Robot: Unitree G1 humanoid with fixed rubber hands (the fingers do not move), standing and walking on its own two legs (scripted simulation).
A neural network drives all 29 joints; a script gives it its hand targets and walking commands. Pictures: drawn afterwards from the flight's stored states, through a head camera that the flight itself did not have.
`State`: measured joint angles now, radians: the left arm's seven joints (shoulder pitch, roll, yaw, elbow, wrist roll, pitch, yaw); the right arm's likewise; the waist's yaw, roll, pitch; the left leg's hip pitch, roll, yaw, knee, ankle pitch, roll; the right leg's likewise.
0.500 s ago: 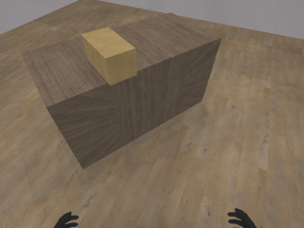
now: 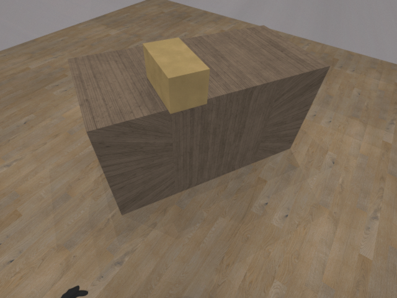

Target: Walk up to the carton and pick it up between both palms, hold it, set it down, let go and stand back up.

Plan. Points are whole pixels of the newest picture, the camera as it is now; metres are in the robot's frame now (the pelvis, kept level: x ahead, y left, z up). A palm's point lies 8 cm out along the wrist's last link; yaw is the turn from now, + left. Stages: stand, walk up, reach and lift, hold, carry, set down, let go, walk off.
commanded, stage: walk up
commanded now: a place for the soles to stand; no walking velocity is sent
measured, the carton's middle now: (174, 73) +0.93 +0.10 -0.05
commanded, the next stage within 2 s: none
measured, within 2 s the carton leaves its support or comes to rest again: neither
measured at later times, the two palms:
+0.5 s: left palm (66, 276) +0.19 +0.30 -0.11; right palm (308, 238) +0.26 -0.25 -0.07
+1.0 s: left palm (131, 229) +0.30 +0.17 -0.10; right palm (290, 146) +0.57 -0.29 -0.08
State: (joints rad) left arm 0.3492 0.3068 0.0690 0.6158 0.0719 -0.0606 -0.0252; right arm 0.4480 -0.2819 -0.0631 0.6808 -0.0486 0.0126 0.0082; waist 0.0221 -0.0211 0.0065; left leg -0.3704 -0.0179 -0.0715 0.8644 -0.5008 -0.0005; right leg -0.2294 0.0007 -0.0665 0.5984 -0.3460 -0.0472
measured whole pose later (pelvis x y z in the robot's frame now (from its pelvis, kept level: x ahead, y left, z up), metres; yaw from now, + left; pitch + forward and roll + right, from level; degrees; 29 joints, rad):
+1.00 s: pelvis +0.36 -0.09 +0.00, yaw +20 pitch -3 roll +1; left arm 0.41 0.29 0.03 0.66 0.05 -0.01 -0.02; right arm 0.32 -0.27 -0.05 0.57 -0.03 -0.01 -0.02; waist 0.07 -0.01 0.09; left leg -0.52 -0.02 0.00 1.02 -0.40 -0.01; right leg -0.23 -0.05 -0.12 0.61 -0.33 -0.03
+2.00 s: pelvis +0.41 -0.11 +0.00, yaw +29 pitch -1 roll -1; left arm 0.41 0.30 0.03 0.61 0.01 -0.01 -0.01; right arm 0.22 -0.27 -0.02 0.67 0.00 0.02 0.03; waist 0.01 0.00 0.03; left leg -0.30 0.01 -0.03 0.60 -0.27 0.01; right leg -0.23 -0.07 -0.08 0.55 -0.29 0.04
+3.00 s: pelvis +0.53 -0.13 +0.00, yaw +28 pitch -2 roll +1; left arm 0.40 0.31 0.03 0.59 0.00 0.01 0.02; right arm 0.19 -0.27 -0.02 0.68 -0.03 0.05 0.00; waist 0.03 -0.02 0.09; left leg -0.29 0.01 0.04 0.61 -0.27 0.00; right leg -0.31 -0.03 -0.02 0.67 -0.32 0.00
